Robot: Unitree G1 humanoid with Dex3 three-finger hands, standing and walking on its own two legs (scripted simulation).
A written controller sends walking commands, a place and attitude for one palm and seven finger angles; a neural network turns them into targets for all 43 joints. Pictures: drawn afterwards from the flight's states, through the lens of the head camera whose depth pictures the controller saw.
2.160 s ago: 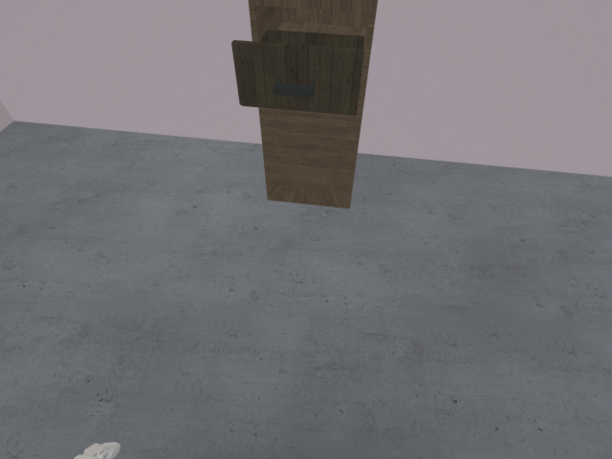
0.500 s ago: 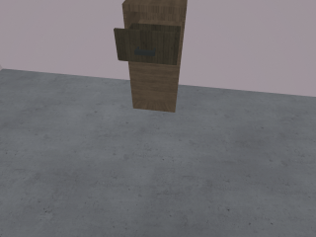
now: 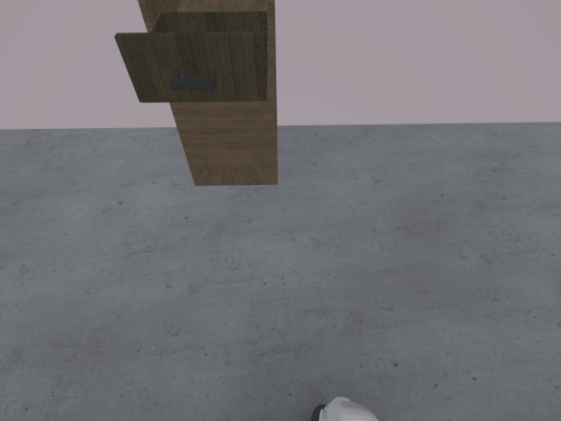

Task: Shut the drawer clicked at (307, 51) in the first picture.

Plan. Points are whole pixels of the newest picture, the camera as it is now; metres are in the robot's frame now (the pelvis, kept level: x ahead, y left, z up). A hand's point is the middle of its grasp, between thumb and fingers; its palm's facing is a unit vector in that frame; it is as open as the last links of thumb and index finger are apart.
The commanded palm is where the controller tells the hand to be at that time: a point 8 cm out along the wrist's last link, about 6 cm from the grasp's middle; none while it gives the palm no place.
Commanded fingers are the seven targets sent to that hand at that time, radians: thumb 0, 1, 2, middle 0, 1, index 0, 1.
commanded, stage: walk to a spot facing it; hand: left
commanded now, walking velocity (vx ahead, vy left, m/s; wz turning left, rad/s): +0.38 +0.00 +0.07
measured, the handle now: (194, 78) +0.87 +0.23 +0.00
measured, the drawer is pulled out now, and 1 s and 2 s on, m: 0.29 0.29 0.29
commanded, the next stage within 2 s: take the last steps up to it in 0.36 s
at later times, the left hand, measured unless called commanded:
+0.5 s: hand out of the picture +0.10 +0.19 -0.18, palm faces +0.23 -0.97 -0.11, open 7.3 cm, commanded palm none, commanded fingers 0.00 0.90 0.90 -0.20 -0.30 -0.20 -0.30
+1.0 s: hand (165, 291) +0.36 +0.24 -0.15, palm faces +0.06 -0.99 -0.16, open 7.3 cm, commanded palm none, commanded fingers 0.00 0.90 0.90 -0.20 -0.30 -0.20 -0.30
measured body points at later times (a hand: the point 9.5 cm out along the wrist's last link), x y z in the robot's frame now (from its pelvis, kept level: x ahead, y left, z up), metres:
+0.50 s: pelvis +0.18 +0.04 +0.00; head +0.18 +0.08 +0.45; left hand +0.09 +0.24 -0.17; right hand +0.33 -0.18 -0.12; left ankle +0.26 +0.12 -0.73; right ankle +0.12 -0.10 -0.72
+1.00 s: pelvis +0.31 +0.06 +0.02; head +0.32 +0.07 +0.47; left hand +0.36 +0.29 -0.14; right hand +0.23 -0.15 -0.13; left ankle +0.26 +0.13 -0.72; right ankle +0.41 -0.09 -0.67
